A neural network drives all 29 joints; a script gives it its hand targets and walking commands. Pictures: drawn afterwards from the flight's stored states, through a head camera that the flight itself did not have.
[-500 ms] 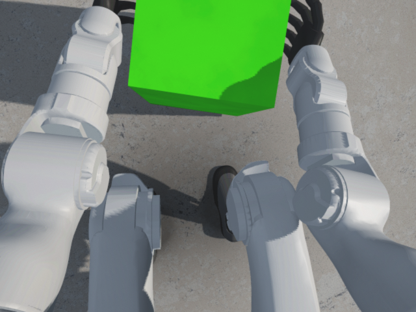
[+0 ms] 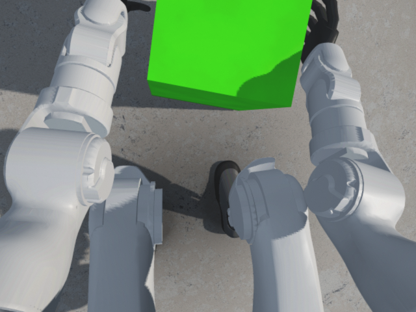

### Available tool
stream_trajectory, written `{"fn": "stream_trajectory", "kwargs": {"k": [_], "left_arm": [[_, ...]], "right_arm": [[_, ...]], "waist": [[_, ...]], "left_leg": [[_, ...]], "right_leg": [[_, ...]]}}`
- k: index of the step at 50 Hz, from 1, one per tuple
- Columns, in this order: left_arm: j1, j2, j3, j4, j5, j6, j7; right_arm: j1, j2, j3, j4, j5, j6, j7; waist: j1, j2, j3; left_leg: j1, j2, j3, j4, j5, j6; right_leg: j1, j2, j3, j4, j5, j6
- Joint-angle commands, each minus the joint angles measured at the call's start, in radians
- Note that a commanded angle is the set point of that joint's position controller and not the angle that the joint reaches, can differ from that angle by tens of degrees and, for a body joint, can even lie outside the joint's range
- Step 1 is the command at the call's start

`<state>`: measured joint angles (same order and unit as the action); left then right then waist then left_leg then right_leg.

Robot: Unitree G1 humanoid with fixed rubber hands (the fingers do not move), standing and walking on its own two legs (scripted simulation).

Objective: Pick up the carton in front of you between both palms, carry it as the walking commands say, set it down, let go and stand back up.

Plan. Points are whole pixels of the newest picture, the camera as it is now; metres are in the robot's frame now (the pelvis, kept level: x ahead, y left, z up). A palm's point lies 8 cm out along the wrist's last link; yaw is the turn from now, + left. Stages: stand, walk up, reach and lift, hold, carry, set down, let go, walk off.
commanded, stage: set down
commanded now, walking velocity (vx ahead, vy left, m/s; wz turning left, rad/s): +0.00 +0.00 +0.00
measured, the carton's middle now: (215, 44) +0.52 -0.05 -0.24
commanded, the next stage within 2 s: let go in 1.32 s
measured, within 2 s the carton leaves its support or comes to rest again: neither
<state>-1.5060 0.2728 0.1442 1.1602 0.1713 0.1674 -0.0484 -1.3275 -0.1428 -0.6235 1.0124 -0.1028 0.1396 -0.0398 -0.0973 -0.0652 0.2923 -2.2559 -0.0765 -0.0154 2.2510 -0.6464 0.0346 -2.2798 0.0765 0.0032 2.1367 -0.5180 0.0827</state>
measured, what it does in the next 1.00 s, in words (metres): rises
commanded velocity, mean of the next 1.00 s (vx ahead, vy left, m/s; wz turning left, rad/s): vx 0.00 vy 0.00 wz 0.00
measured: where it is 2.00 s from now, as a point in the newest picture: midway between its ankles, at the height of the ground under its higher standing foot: (188, 223)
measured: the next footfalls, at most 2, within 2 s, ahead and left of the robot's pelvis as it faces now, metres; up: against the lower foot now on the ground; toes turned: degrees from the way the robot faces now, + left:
none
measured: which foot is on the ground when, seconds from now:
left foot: down 0.00-1.00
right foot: down 0.00-1.00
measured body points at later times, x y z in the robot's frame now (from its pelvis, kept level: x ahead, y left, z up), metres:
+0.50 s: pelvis +0.00 -0.01 +0.02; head +0.35 +0.01 +0.30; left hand +0.59 +0.15 -0.12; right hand +0.51 -0.21 -0.12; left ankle +0.09 +0.10 -0.33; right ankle +0.13 -0.13 -0.33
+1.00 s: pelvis +0.01 -0.01 +0.15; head +0.34 +0.02 +0.46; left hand +0.59 +0.17 +0.04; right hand +0.50 -0.22 +0.04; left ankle +0.09 +0.10 -0.33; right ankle +0.13 -0.13 -0.33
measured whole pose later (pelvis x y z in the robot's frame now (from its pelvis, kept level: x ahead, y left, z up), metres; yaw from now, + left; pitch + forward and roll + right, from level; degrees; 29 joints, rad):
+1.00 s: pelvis +0.01 -0.01 +0.15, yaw +1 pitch +47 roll -3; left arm -1.32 0.46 0.08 1.02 -0.02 0.20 -0.06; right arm -1.01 -0.09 -0.34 0.65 0.11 0.19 -0.18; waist -0.14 0.02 -0.02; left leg -1.97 -0.07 -0.04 1.70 -0.54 0.01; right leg -1.99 0.06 0.01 1.61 -0.43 0.04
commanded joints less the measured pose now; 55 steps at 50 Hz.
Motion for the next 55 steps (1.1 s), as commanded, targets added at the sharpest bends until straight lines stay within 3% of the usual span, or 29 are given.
{"fn": "stream_trajectory", "kwargs": {"k": [1, 3, 5, 10, 14, 18, 22, 25, 29, 33, 45, 55], "left_arm": [[-0.243, -0.096, -0.05, -0.052, -0.02, -0.043, -0.019], [-0.207, 0.222, -0.045, -0.051, -0.059, -0.073, 0.062], [-0.261, 0.278, -0.098, -0.058, -0.139, -0.088, 0.094], [-0.375, 0.236, -0.261, -0.114, -0.325, -0.12, 0.07], [-0.351, 0.26, -0.301, -0.102, -0.392, -0.117, 0.051], [-0.299, 0.313, -0.264, -0.094, -0.368, -0.092, 0.051], [-0.27, 0.343, -0.206, -0.175, -0.331, -0.058, 0.065], [-0.246, 0.354, -0.15, -0.192, -0.297, -0.028, 0.068], [-0.208, 0.336, -0.109, -0.158, -0.267, -0.021, 0.047], [-0.185, 0.322, -0.095, -0.139, -0.255, -0.027, 0.027], [-0.127, 0.306, -0.058, -0.234, -0.203, 0.004, -0.006], [-0.059, 0.288, -0.016, -0.281, -0.168, 0.026, -0.031]], "right_arm": [[-0.203, 0.271, 0.13, 0.01, 0.042, -0.023, 0.075], [-0.113, -0.046, 0.113, 0.01, 0.09, -0.072, -0.014], [-0.124, -0.12, 0.156, 0.021, 0.165, -0.105, -0.064], [-0.174, -0.152, 0.265, 0.006, 0.263, -0.148, -0.084], [-0.146, -0.169, 0.308, -0.036, 0.296, -0.15, -0.097], [-0.112, -0.184, 0.316, -0.139, 0.308, -0.128, -0.126], [-0.063, -0.173, 0.332, -0.299, 0.315, -0.086, -0.161], [-0.037, -0.139, 0.335, -0.357, 0.299, -0.041, -0.175], [-0.016, -0.084, 0.331, -0.354, 0.269, -0.014, -0.175], [0.013, -0.065, 0.318, -0.351, 0.242, -0.008, -0.17], [0.12, -0.06, 0.278, -0.456, 0.209, 0.022, -0.145], [0.195, -0.037, 0.272, -0.51, 0.189, 0.045, -0.123]], "waist": [[0.044, 0.166, -0.812], [0.034, 0.179, -0.839], [0.016, 0.206, -0.883], [-0.07, 0.267, -0.978], [-0.1, 0.261, -1.085], [-0.091, 0.253, -1.227], [-0.07, 0.23, -1.414], [-0.049, 0.202, -1.378], [-0.04, 0.17, -1.242], [-0.052, 0.177, -1.242], [-0.07, 0.261, -1.395], [-0.068, 0.255, -1.394]], "left_leg": [[0.43, 0.027, -0.059, -0.258, 0.295, -0.009], [0.476, 0.046, -0.071, -0.264, 0.305, -0.022], [0.502, 0.06, -0.085, -0.255, 0.318, -0.029], [0.549, 0.079, -0.108, -0.228, 0.409, -0.039], [0.569, 0.076, -0.085, -0.218, 0.407, -0.041], [0.608, 0.066, -0.048, -0.236, 0.357, -0.038], [0.665, 0.046, -0.004, -0.294, 0.308, -0.029], [0.636, 0.035, 0.016, -0.356, 0.244, -0.015], [0.564, 0.032, 0.018, -0.424, 0.214, -0.009], [0.594, 0.027, 0.011, -0.489, 0.244, -0.013], [0.868, 0.004, 0.014, -0.683, 0.382, -0.038], [1.043, -0.004, 0.009, -0.874, 0.455, -0.039]], "right_leg": [[0.406, 0.011, -0.081, -0.057, 0.256, -0.005], [0.435, -0.007, -0.089, -0.064, 0.27, 0.002], [0.444, -0.018, -0.077, -0.07, 0.29, -0.004], [0.439, -0.044, -0.069, -0.066, 0.374, -0.032], [0.534, -0.052, -0.068, -0.082, 0.406, -0.037], [0.646, -0.044, -0.078, -0.118, 0.402, -0.034], [0.813, -0.022, -0.087, -0.184, 0.395, -0.034], [0.818, -0.013, -0.084, -0.249, 0.34, -0.032], [0.762, -0.008, -0.08, -0.315, 0.301, -0.02], [0.754, -0.004, -0.084, -0.376, 0.318, -0.013], [0.824, 0.003, -0.106, -0.578, 0.397, -0.012], [0.949, 0.004, -0.103, -0.774, 0.442, -0.009]]}}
